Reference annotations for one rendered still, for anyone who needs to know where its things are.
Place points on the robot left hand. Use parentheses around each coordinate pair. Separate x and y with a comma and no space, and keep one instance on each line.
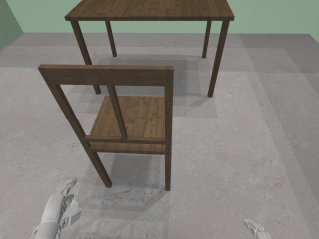
(55,208)

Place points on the table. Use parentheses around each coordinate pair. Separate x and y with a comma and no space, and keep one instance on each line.
(153,10)

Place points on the robot left forearm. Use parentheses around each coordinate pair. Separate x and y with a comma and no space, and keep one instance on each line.
(47,230)

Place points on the robot right hand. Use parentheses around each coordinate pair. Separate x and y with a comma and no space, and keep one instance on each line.
(256,229)

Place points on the chair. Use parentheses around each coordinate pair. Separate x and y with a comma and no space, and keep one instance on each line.
(124,124)

